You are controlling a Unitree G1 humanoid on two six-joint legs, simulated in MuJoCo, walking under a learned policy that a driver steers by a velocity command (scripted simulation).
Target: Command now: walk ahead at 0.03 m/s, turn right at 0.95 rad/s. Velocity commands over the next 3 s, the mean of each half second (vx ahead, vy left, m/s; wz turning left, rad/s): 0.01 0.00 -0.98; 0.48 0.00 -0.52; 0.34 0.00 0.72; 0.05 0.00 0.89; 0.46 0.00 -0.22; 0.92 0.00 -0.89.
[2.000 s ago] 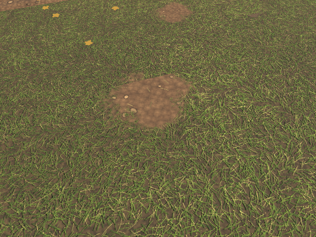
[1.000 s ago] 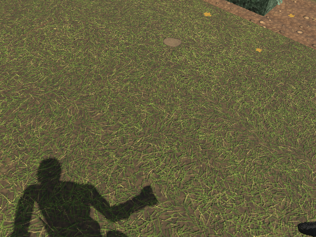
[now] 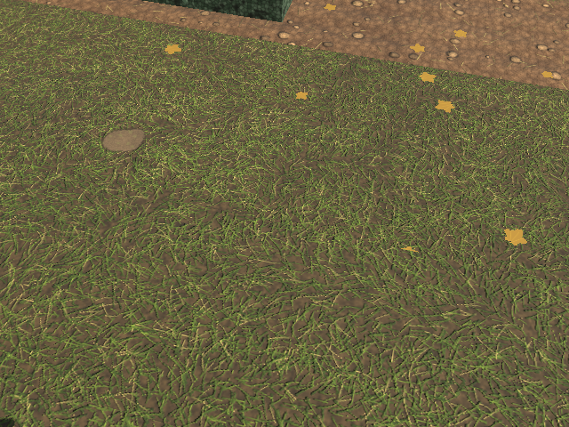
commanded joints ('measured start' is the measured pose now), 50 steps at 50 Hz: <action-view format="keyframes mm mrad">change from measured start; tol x32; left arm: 1 -31 6 -24 -142 43 9 -11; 23 395 239 35 171 88 -63 -3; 50 -283 41 -72 -82 13 47 -6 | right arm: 1 125 -175 -37 -43 8 -54 -14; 24 -192 -72 44 -365 0 -73 -33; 50 286 -122 23 -71 34 12 4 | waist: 1 -44 145 -85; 19 33 128 -54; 22 75 -100 -487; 24 148 -35 -85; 50 -57 146 40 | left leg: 1 355 365 -399 -186 262 398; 19 237 318 326 30 955 110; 21 -90 168 347 458 415 -96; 22 -330 15 186 649 -504 -176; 24 -548 55 -32 764 -505 -131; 38 54 -11 51 110 -23 -76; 41 215 412 -855 -302 -502 174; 50 80 164 -304 -271 191 208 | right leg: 1 -363 -59 105 130 -454 30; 7 -297 -157 -243 837 -344 141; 18 -68 -207 -389 247 -168 91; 20 196 -148 -378 66 135 -1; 22 807 -551 280 76 788 -464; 32 -153 -283 121 -218 -438 -128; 38 -119 -272 220 125 -539 -131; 42 -670 -134 -55 729 -399 -20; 50 -307 -206 -273 424 -125 117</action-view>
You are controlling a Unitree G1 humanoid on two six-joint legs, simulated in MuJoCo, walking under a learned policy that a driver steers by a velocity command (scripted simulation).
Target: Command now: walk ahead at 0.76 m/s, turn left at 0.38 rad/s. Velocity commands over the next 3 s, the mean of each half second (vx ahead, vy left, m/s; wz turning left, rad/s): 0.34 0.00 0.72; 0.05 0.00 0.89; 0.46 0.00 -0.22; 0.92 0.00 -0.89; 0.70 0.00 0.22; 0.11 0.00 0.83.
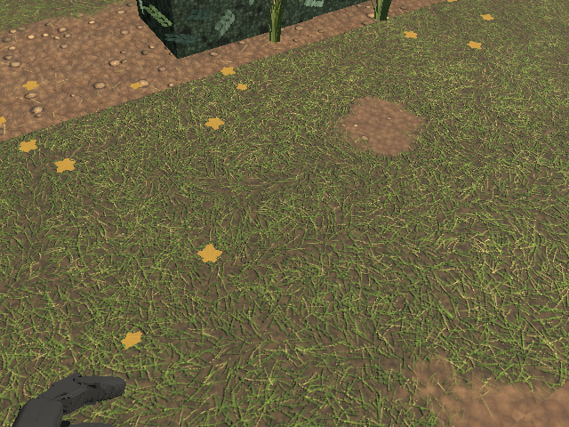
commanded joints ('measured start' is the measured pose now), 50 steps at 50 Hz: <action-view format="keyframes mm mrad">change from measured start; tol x64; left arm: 1 -109 22 -5 -88 -6 -12 -9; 9 626 100 -4 81 23 -109 5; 50 33 93 30 -57 -25 -104 83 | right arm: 1 -57 -167 -49 -58 -1 -9 -8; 50 -317 -86 -31 -217 -90 -27 18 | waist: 1 54 169 94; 50 92 -55 -63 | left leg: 1 -67 171 -235 -184 380 177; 6 -462 54 -81 470 848 68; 8 -676 -8 -10 1010 -226 10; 11 -931 79 -61 1145 -15 33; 25 -292 147 174 -5 732 34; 29 1040 425 -299 382 1488 520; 35 -553 241 -267 -129 718 395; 50 -466 20 84 788 -84 -121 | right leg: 1 12 29 -61 -82 41 32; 8 900 -433 337 -279 812 -145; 24 328 -244 -35 -72 -146 -40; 30 -577 0 48 1115 -655 260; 50 408 -230 137 -640 413 -252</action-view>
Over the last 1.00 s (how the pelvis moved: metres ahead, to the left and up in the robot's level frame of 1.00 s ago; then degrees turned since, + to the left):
0.24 -0.09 0.00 -42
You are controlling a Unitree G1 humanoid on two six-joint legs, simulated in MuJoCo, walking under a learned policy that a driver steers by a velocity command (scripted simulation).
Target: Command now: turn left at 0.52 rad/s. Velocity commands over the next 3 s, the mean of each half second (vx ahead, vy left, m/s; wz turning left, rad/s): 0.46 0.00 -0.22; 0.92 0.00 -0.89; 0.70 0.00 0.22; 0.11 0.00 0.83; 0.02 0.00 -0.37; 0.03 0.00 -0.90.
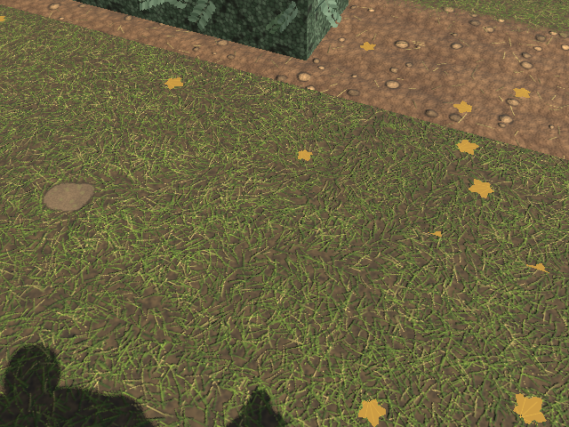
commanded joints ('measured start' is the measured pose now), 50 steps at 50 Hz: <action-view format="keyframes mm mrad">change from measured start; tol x32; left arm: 1 -173 117 39 -141 5 -17 9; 29 -271 -12 17 -34 16 112 -139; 34 293 113 84 126 2 104 -76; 50 238 115 65 173 -3 24 -18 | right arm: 1 96 -11 5 -20 2 11 4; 29 275 -81 -21 237 51 -10 -81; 50 -205 -31 -14 55 19 29 1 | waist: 1 -75 -65 -98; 50 38 -36 34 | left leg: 1 31 63 111 128 53 -44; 8 120 80 142 -431 14 15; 13 923 491 -365 -751 -44 411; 27 498 332 308 -929 345 119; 33 516 376 416 -313 1335 117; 34 306 382 395 30 1203 98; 35 -51 217 371 440 182 45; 36 -326 43 160 593 -73 1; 50 -82 133 65 -285 753 19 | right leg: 1 59 -174 118 -174 319 -199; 8 155 -263 375 -209 -550 -226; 14 -794 -9 190 501 -245 -59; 20 -601 -44 41 748 3 -4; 33 53 134 -190 433 -253 -208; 36 659 -206 858 -16 -483 -430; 45 -13 -38 400 -91 136 -326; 50 0 48 404 -15 -83 -237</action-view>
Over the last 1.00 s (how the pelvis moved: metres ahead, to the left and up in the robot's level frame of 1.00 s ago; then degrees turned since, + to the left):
0.44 0.01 -0.16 49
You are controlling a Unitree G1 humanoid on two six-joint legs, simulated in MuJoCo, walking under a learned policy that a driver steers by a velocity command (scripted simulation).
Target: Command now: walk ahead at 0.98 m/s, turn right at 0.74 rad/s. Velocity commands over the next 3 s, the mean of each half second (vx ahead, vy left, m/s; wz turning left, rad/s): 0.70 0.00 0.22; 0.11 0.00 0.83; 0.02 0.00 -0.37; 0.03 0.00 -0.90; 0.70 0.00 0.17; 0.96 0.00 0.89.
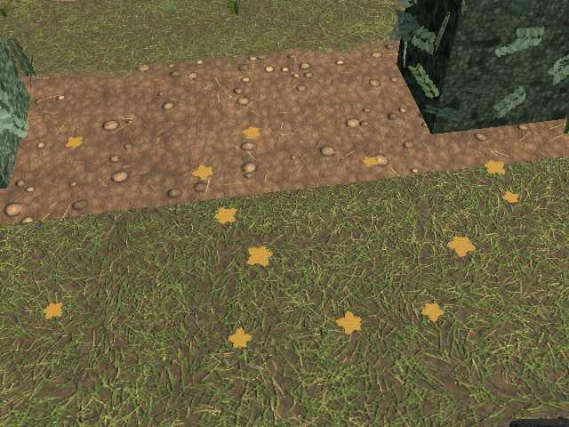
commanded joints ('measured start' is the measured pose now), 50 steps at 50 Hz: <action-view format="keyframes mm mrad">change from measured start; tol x64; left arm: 1 14 141 25 -28 -2 -22 21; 50 -280 157 -18 -274 71 -32 48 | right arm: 1 -77 -47 -12 -58 4 -25 38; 13 687 -145 -70 237 26 -40 -13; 50 170 -168 -18 -208 29 -101 34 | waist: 1 -15 -41 26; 50 -59 58 -112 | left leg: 1 196 -87 108 -124 317 35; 8 63 -67 154 -385 189 93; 14 1345 162 -125 -89 1296 247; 16 1791 286 -492 -116 600 548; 20 329 -14 -258 -464 791 430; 27 -122 -244 -245 -96 539 2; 29 -160 -312 -26 533 -869 -120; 44 819 241 -464 -391 701 501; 50 456 119 -230 -428 130 312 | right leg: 1 -260 -153 187 -109 176 -93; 11 120 -174 14 687 839 -15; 14 -737 -29 -77 1482 -341 95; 30 270 -717 369 40 1453 -358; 44 -512 -184 -287 457 -366 262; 50 -510 -264 -118 722 -140 276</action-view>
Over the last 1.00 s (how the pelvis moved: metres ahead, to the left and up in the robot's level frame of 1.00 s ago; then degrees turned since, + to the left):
0.42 -0.17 -0.02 -36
